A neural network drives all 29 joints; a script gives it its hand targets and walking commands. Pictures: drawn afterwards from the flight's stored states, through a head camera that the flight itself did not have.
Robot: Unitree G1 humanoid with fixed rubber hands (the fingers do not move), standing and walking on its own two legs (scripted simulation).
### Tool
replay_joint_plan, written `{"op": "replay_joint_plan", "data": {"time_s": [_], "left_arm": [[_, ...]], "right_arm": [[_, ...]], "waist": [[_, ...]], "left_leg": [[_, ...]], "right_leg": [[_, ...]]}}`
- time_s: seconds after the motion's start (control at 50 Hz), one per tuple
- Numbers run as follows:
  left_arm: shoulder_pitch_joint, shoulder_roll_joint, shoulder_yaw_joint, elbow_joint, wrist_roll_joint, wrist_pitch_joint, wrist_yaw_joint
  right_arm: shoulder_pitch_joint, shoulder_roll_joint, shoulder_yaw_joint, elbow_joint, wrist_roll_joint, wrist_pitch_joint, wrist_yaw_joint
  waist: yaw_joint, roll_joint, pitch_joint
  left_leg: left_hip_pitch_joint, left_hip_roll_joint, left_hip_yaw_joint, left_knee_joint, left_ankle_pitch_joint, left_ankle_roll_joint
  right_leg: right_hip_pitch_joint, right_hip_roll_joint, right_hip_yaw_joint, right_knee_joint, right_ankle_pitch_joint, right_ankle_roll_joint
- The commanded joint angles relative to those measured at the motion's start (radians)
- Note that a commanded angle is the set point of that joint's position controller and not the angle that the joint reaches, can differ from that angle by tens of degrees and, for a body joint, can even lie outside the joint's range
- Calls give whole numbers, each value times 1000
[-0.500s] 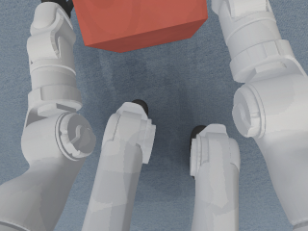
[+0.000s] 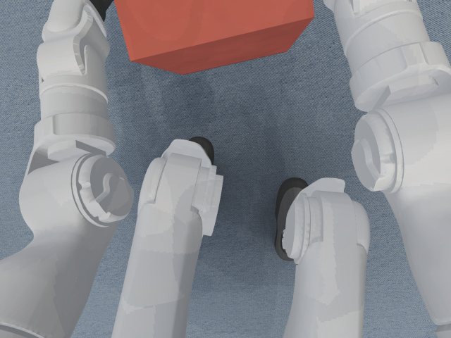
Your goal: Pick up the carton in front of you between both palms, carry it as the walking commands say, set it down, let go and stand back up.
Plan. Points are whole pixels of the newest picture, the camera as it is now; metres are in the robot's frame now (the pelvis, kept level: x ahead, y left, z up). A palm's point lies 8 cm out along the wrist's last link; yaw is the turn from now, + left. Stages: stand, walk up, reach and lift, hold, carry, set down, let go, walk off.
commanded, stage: set down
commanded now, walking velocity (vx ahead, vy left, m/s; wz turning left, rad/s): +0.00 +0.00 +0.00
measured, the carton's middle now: out of the picture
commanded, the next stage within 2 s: let go in 1.70 s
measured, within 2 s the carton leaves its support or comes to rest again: rests again in 0.42 s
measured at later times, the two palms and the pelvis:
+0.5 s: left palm (88, 5) +0.46 +0.30 -0.20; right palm out of the picture +0.59 -0.01 -0.20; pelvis +0.00 +0.00 -0.01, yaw +1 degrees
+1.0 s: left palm out of the picture +0.47 +0.34 -0.09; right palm out of the picture +0.62 +0.00 -0.08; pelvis -0.01 +0.01 +0.03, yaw +3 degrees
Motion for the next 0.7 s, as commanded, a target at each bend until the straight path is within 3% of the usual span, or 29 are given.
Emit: {"op": "replay_joint_plan", "data": {"time_s": [0.0, 0.16, 0.3, 0.34, 0.4, 0.44, 0.48, 0.58, 0.68], "left_arm": [[-528, -447, -242, -15, -46, -28, -162], [-473, -375, -175, 48, -12, -29, -153], [-419, -342, -125, 90, -5, -44, -141], [-361, -246, -72, 112, 2, -59, -115], [-229, 96, 37, 154, 3, -117, -24], [-212, 298, 46, 165, -40, -170, 55], [-244, 356, 17, 176, -98, -204, 91], [-315, 353, -127, 168, -258, -230, 89], [-301, 352, -183, 119, -321, -196, 96]], "right_arm": [[-352, 674, 89, -118, 44, -41, 184], [-318, 574, 48, -71, 5, -36, 189], [-327, 506, 54, -86, -10, -42, 181], [-316, 394, 48, -97, -14, -49, 159], [-276, 44, 30, -123, -11, -66, 78], [-291, -134, 61, -134, 29, -76, 22], [-329, -171, 104, -147, 81, -76, 8], [-385, -150, 188, -215, 172, -78, 25], [-389, -189, 186, -257, 169, -57, 20]], "waist": [[133, -171, -894], [125, -171, -784], [131, -175, -785], [135, -176, -802], [150, -165, -850], [174, -150, -917], [186, -151, -977], [179, -177, -1099], [166, -179, -1229]], "left_leg": [[483, -60, 109, -97, 316, 63], [432, -56, 108, -83, 250, 72], [431, -55, 115, -65, 274, 61], [441, -50, 121, -62, 292, 50], [463, -30, 133, -57, 328, 33], [486, -17, 136, -53, 380, 24], [505, -8, 130, -49, 430, 28], [589, 6, 108, -46, 525, 48], [734, 0, 98, -76, 540, 50]], "right_leg": [[283, -21, -62, -200, 197, -18], [272, -32, -46, -199, 156, -21], [329, -48, -35, -184, 207, -7], [364, -60, -32, -180, 231, 4], [430, -84, -18, -173, 268, 21], [460, -99, -2, -155, 311, 27], [474, -113, 11, -140, 355, 25], [502, -128, -11, -118, 375, 15], [511, -130, -58, -121, 281, 2]]}}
